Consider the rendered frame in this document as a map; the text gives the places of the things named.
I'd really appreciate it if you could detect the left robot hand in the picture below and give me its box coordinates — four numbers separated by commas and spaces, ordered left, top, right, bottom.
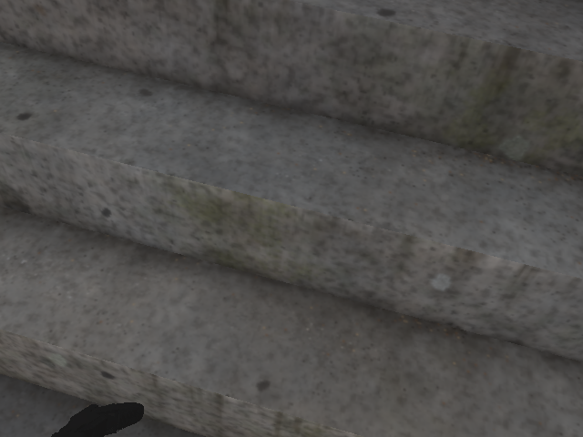
51, 402, 144, 437

